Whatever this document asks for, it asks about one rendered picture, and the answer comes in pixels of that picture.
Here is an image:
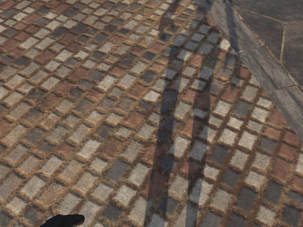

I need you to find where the left robot hand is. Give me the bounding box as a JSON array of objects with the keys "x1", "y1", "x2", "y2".
[{"x1": 40, "y1": 214, "x2": 85, "y2": 227}]

